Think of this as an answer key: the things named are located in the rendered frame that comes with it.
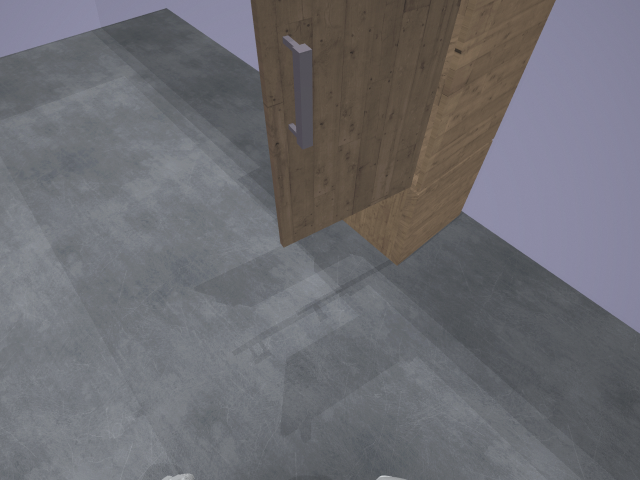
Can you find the handle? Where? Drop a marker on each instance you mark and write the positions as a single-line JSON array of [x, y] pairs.
[[303, 92]]

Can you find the cupboard door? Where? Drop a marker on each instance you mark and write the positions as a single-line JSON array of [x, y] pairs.
[[376, 66]]

